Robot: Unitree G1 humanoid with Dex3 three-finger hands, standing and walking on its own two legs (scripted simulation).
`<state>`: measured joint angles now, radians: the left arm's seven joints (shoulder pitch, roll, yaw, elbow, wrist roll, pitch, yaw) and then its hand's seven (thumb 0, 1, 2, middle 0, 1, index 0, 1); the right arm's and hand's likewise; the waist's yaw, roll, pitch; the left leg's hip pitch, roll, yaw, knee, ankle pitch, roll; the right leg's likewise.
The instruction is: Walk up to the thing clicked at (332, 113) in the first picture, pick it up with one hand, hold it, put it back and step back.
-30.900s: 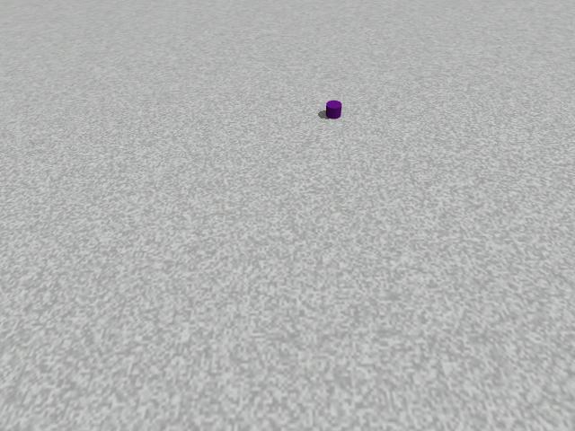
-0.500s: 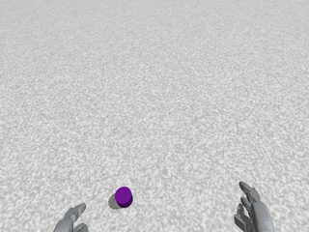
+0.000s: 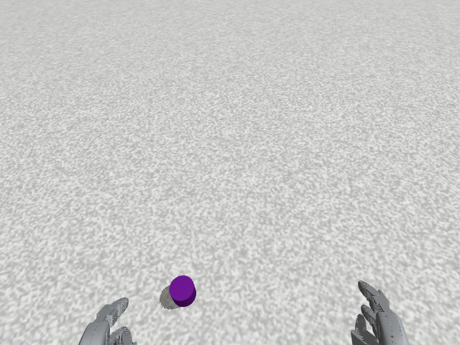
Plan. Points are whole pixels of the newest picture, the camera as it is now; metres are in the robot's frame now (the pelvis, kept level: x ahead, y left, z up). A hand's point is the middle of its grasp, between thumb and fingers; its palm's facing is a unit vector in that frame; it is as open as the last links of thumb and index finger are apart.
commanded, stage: home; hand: left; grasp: from above
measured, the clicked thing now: (183, 291) +0.47 +0.21 -0.68
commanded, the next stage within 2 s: stand in 1.34 s
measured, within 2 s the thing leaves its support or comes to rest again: neither
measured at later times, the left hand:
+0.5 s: hand out of the picture +0.16 +0.18 -0.05, palm faces +0.05 -0.98 -0.20, open 7.4 cm
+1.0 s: hand out of the picture +0.16 +0.18 -0.05, palm faces +0.05 -0.98 -0.20, open 7.4 cm
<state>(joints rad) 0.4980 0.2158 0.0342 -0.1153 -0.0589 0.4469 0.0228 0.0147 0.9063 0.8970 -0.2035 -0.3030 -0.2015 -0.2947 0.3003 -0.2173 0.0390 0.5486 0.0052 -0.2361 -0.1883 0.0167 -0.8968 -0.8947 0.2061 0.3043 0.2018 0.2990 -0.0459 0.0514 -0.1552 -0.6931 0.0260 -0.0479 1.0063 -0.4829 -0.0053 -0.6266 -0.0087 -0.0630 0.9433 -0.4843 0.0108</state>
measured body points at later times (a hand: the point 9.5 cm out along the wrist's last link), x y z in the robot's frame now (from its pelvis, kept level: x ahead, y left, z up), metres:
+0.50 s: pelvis +0.00 +0.00 +0.00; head +0.02 +0.00 +0.45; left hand +0.15 +0.23 -0.03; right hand +0.16 -0.24 -0.06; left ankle +0.01 +0.12 -0.68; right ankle -0.01 -0.13 -0.68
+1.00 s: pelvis +0.00 +0.00 +0.00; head +0.02 +0.00 +0.45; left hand +0.16 +0.23 -0.03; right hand +0.16 -0.25 -0.07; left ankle +0.01 +0.12 -0.68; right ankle -0.01 -0.13 -0.68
